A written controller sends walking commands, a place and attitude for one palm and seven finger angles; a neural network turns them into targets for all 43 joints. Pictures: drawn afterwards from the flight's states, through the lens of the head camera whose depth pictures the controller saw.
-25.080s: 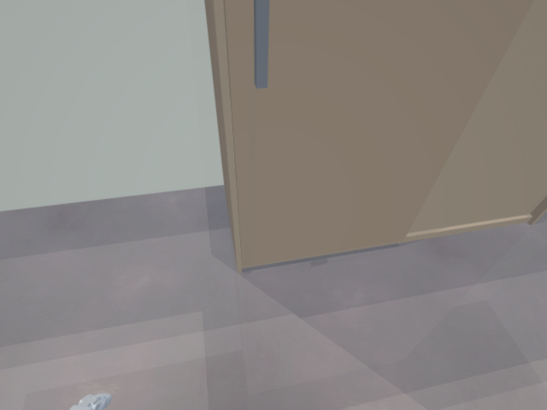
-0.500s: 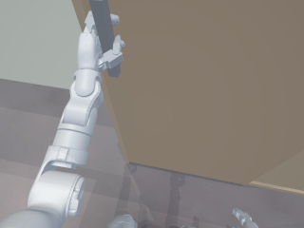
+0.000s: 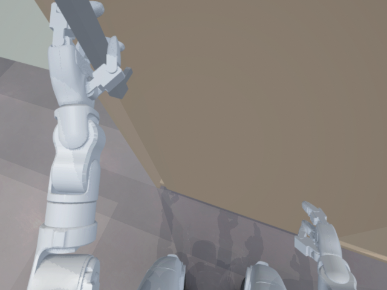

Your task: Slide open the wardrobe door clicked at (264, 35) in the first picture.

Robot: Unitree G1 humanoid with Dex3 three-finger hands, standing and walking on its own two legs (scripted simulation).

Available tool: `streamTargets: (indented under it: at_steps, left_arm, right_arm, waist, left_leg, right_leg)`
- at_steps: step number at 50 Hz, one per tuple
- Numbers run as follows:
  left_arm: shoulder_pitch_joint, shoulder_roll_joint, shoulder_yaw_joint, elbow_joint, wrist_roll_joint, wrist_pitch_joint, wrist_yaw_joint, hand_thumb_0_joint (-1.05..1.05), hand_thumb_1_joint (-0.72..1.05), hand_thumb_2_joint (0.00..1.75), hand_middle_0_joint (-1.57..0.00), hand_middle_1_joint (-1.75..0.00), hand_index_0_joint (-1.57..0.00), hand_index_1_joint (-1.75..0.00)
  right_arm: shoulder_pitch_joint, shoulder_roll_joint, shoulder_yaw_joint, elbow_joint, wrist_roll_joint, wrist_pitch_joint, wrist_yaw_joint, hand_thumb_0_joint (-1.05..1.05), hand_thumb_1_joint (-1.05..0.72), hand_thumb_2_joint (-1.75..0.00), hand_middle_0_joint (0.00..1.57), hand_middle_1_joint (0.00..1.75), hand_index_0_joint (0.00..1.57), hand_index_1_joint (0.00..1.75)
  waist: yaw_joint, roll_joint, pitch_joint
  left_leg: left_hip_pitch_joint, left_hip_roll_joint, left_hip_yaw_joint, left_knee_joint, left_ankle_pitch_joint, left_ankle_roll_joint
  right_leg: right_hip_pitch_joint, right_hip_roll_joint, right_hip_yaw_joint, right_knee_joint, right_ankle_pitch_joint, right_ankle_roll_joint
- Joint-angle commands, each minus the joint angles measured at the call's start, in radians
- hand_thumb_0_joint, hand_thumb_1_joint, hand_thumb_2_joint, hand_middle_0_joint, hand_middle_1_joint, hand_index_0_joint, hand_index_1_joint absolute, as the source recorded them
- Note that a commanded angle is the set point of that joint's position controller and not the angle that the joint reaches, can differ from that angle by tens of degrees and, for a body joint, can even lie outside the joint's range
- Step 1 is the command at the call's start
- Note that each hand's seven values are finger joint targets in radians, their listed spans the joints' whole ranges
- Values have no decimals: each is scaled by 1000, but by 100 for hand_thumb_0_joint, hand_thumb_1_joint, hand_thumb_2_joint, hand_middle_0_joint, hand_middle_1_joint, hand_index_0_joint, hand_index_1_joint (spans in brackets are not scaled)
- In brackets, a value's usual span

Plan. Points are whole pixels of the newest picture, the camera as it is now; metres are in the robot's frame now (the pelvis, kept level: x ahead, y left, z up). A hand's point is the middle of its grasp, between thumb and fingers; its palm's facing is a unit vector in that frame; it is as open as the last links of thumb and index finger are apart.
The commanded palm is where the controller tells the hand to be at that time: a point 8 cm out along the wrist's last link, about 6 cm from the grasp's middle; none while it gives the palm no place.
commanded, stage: step sideways, sliding the door along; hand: left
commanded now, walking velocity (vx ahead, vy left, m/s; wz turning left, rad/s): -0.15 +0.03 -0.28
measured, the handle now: (104, 40) +0.44 +0.20 +0.22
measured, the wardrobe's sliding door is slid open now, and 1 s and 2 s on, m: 0.05 0.31 0.53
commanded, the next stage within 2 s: none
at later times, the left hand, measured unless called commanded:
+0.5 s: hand (197, 92) +0.36 +0.05 +0.20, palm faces +0.10 -0.99 -0.01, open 7.3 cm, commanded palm +0.33 +0.04 +0.20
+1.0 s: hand (296, 114) +0.34 -0.07 +0.21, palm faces +0.06 -1.00 -0.06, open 7.0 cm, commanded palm +0.31 -0.07 +0.20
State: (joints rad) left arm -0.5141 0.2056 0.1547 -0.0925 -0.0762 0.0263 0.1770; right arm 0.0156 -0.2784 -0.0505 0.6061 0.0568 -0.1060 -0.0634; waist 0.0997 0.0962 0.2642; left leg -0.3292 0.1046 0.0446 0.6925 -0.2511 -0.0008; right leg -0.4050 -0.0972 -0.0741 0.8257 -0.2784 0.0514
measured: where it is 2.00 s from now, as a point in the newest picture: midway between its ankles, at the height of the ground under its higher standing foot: outside the picture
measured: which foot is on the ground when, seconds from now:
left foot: down 0.00-0.86, up 0.88-1.00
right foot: up 0.00-0.26, down 0.28-0.46, up 0.48-0.84, down 0.86-1.00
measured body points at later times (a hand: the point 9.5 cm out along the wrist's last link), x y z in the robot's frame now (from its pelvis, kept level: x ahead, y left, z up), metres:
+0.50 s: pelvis +0.04 -0.05 +0.01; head +0.15 -0.06 +0.44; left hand +0.35 +0.10 +0.20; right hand +0.26 -0.27 -0.09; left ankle +0.05 +0.09 -0.72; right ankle +0.06 -0.19 -0.69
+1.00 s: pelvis -0.03 -0.15 +0.02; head +0.06 -0.18 +0.45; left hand +0.33 -0.02 +0.21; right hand +0.17 -0.38 -0.08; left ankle -0.02 +0.00 -0.66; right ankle +0.01 -0.26 -0.72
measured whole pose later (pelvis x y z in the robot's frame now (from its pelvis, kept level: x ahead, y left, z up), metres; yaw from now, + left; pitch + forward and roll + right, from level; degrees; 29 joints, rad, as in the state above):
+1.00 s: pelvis -0.03 -0.15 +0.02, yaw -13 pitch +0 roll +2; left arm -0.24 0.15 0.08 -0.29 -0.05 -0.06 0.20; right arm -0.02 -0.18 0.02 0.60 0.03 -0.10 -0.01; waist 0.09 0.01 0.23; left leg -0.42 0.04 0.03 0.99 -0.62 -0.05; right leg -0.35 -0.02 -0.02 0.52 -0.16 -0.04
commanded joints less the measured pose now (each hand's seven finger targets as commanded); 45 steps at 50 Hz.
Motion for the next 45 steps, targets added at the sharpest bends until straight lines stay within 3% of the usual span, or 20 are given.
streamTargets:
  at_steps: [1,6,11,13,14,16,17,20,21,22,23,24,26,30,39,41,42,43,44,45]
  left_arm:
    - [-400,-123,-385,-440,23,-237,-118,0,90,90,-45,-140,-45,-140]
    - [-347,-181,-470,-547,28,-196,-119,0,90,90,-45,-140,-45,-140]
    - [-203,-180,-512,-605,42,-183,-118,0,90,90,-45,-140,-45,-140]
    - [-147,-141,-477,-632,49,-192,-115,0,90,90,-45,-140,-45,-140]
    - [-134,-111,-459,-656,59,-201,-114,0,90,90,-45,-140,-45,-140]
    - [-3,-47,-386,-653,74,-187,-94,0,90,90,-45,-140,-45,-140]
    - [32,-30,-376,-710,65,-188,-87,0,90,90,-45,-140,-45,-140]
    - [42,-102,-425,-848,53,-251,-84,0,90,90,-45,-140,-45,-140]
    - [-4,-87,-421,-879,52,-285,-82,0,90,90,-45,-140,-45,-140]
    - [44,-97,-442,-809,56,-299,-90,0,90,90,-45,-140,-45,-140]
    - [51,-110,-452,-833,50,-314,-99,0,90,90,-45,-140,-45,-140]
    - [89,-144,-478,-800,63,-326,-112,0,90,90,-45,-140,-45,-140]
    - [64,-122,-465,-696,71,-306,-115,0,90,90,-45,-140,-45,-140]
    - [20,-110,-403,-615,87,-272,-110,0,90,90,-45,-140,-45,-140]
    - [-32,-51,-323,-507,65,-255,-106,0,90,90,-45,-140,-45,-140]
    - [-40,-19,-295,-509,67,-249,-99,0,90,90,-45,-140,-45,-140]
    - [-59,-23,-318,-523,68,-247,-100,0,90,90,-45,-140,-45,-140]
    - [-87,35,-300,-552,74,-249,-95,0,90,90,-45,-140,-45,-140]
    - [-33,85,-253,-553,72,-231,-86,0,90,90,-45,-140,-45,-140]
    - [34,72,-254,-559,71,-232,-78,0,90,90,-45,-140,-45,-140]
  right_arm:
    - [11,-88,-47,-170,14,-42,63,0,-90,-90,20,30,20,30]
    - [9,-26,-9,-192,-2,-91,66,0,-90,-90,20,30,20,30]
    - [25,-7,23,-226,-15,-114,69,0,-90,-90,20,30,20,30]
    - [21,5,31,-229,-10,-118,72,0,-90,-90,20,30,20,30]
    - [10,14,35,-230,-11,-115,71,0,-90,-90,20,30,20,30]
    - [-5,22,27,-209,-15,-97,55,0,-90,-90,20,30,20,30]
    - [-16,16,7,-215,-17,-85,53,0,-90,-90,20,30,20,30]
    - [4,48,46,-191,-22,-87,69,0,-90,-90,20,30,20,30]
    - [-10,50,53,-175,-37,-81,76,0,-90,-90,20,30,20,30]
    - [2,39,43,-168,-35,-56,77,0,-90,-90,20,30,20,30]
    - [-16,-21,8,-201,-42,-48,86,0,-90,-90,20,30,20,30]
    - [-7,-45,-8,-234,-33,-40,106,0,-90,-90,20,30,20,30]
    - [-18,-96,-42,-243,-17,-38,108,0,-90,-90,20,30,20,30]
    - [-2,-21,-8,-197,-39,-49,107,0,-90,-90,20,30,20,30]
    - [-37,8,15,-199,-43,-45,77,0,-90,-90,20,30,20,30]
    - [-40,19,19,-193,-27,-49,68,0,-90,-90,20,30,20,30]
    - [-39,43,31,-198,-15,-49,67,0,-90,-90,20,30,20,30]
    - [-63,72,39,-206,-11,-48,57,0,-90,-90,20,30,20,30]
    - [-115,76,50,-205,-29,-51,42,0,-90,-90,20,30,20,30]
    - [-101,76,68,-186,-37,-64,35,0,-90,-90,20,30,20,30]
  waist:
    - [-111,10,-710]
    - [-122,207,-563]
    - [-125,157,-510]
    - [-108,30,-496]
    - [-109,-106,-490]
    - [-78,-425,-520]
    - [-54,-530,-516]
    - [-97,-349,-559]
    - [-120,-173,-526]
    - [-142,-176,-551]
    - [-122,46,-587]
    - [-83,104,-667]
    - [-99,-40,-599]
    - [-100,214,-503]
    - [-104,227,-488]
    - [-92,111,-517]
    - [-86,-41,-524]
    - [-86,-311,-512]
    - [-39,-442,-516]
    - [-18,-367,-504]
  left_leg:
    - [669,374,-189,-112,1051,191]
    - [601,228,35,-153,894,124]
    - [524,214,90,-36,808,71]
    - [428,197,78,88,728,54]
    - [334,155,87,162,600,29]
    - [-66,-79,28,398,-333,-43]
    - [-116,-82,-43,460,-499,-30]
    - [-87,-38,-65,172,-379,-15]
    - [88,-25,3,-75,-131,-35]
    - [314,44,8,-250,264,-26]
    - [543,297,-249,-271,931,83]
    - [600,436,-345,-189,1288,178]
    - [589,408,-172,-174,1089,180]
    - [558,322,-8,-223,996,116]
    - [421,325,67,-223,748,66]
    - [395,260,90,-96,549,26]
    - [332,164,106,10,333,11]
    - [133,41,118,158,-173,15]
    - [-18,-81,47,361,-473,34]
    - [-24,-87,-57,454,-471,-11]
  right_leg:
    - [-205,49,132,437,-318,-35]
    - [-155,39,34,205,-130,-22]
    - [24,62,-12,-116,107,-10]
    - [148,67,-30,-266,327,4]
    - [223,18,6,-307,667,2]
    - [462,-236,384,-269,1548,-172]
    - [485,-263,432,-252,1607,-191]
    - [516,-218,331,-174,1385,-205]
    - [349,-143,194,-158,1152,-137]
    - [210,-80,97,-23,907,-92]
    - [-73,51,44,195,190,-21]
    - [-161,59,117,355,-346,-35]
    - [-234,94,142,477,-322,-35]
    - [-253,56,52,333,-190,-12]
    - [81,112,-9,-134,-40,-6]
    - [192,103,-12,-339,177,-1]
    - [250,58,11,-459,457,-6]
    - [320,-93,164,-475,913,-62]
    - [281,-227,385,-470,1117,-146]
    - [229,-237,404,-484,1082,-143]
